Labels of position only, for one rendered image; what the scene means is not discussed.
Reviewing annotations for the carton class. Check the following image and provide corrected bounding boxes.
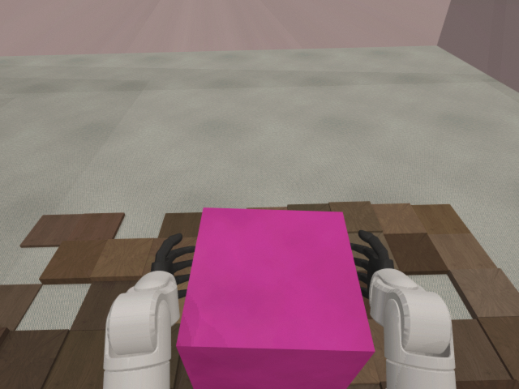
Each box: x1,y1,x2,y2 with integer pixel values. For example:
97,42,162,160
176,207,375,389

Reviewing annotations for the robot right hand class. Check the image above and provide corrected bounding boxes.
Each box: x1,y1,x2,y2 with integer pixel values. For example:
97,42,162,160
350,230,394,299

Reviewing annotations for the robot right forearm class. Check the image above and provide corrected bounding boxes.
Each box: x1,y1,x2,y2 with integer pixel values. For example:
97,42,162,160
369,268,457,389

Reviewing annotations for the robot left hand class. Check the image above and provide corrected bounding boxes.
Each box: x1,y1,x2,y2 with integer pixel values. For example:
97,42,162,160
150,233,195,299

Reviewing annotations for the robot left forearm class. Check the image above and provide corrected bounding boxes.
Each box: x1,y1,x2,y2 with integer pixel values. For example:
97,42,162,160
103,271,180,389

